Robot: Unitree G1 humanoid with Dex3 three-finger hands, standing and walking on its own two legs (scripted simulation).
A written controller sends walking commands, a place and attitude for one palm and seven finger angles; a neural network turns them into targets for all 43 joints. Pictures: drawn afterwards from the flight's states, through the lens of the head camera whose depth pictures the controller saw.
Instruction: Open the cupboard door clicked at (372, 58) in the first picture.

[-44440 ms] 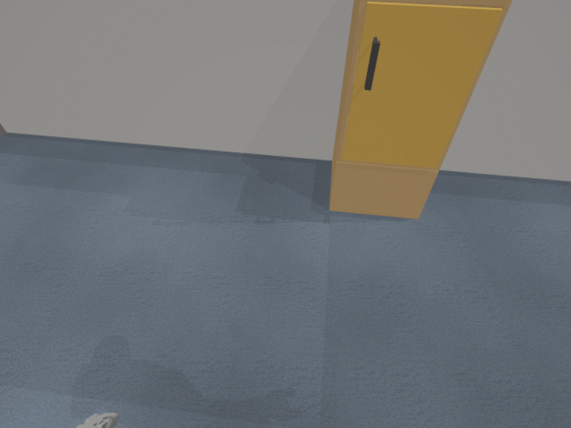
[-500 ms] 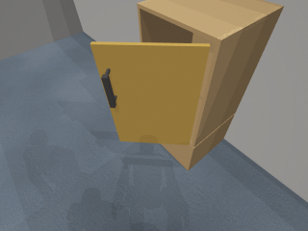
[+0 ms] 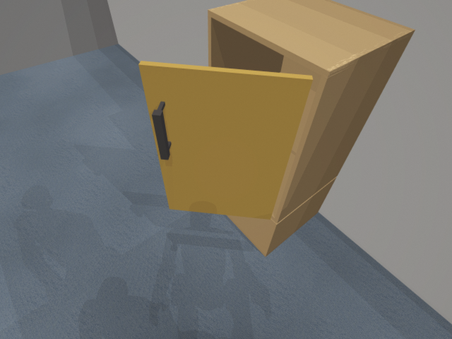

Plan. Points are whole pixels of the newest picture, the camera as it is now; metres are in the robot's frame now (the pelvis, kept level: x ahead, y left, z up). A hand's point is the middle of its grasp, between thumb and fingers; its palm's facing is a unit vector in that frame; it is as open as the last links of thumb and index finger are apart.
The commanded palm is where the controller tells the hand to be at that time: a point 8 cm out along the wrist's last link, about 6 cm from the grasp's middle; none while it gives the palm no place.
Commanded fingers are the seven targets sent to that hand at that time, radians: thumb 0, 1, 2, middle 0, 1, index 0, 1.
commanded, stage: shuffle to correct the standing spot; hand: left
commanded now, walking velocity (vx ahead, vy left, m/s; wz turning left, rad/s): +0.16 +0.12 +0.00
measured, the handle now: (163, 131) +0.60 +0.21 -0.01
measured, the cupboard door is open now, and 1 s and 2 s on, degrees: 45 45 45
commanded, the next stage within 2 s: come to a stop and stand still in 0.10 s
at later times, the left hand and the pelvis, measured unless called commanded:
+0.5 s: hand out of the picture +0.08 +0.20 -0.18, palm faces -0.02 -0.97 -0.22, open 7.3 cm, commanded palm none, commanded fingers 0.00 0.90 0.90 -0.20 -0.30 -0.20 -0.30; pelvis +0.05 +0.02 +0.00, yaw -2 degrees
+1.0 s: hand out of the picture +0.06 +0.16 -0.17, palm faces +0.02 -0.98 -0.20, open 7.3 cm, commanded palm none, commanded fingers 0.00 0.90 0.90 -0.20 -0.30 -0.20 -0.30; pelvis +0.05 -0.02 +0.01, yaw -1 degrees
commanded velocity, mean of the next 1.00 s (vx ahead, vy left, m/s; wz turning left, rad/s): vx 0.00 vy -0.01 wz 0.00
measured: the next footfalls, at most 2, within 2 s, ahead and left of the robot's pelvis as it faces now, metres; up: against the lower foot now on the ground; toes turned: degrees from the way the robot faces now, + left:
right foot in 0.50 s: +0.09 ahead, -0.10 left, +0.00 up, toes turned -3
